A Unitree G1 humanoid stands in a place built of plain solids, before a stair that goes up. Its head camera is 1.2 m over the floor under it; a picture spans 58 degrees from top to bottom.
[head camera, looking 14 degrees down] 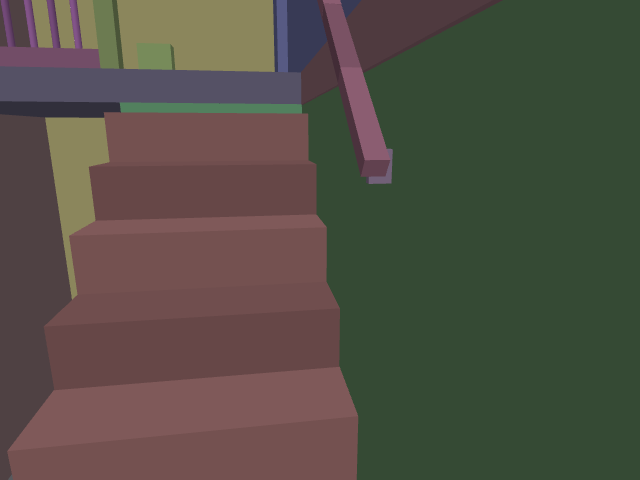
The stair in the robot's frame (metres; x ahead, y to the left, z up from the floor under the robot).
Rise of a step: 0.21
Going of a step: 0.26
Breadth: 0.90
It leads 9 degrees to the left of straight ahead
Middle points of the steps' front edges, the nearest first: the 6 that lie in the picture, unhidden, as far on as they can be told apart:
0.99 0.34 0.43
1.25 0.38 0.64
1.51 0.42 0.86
1.77 0.46 1.07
2.03 0.50 1.28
2.29 0.54 1.50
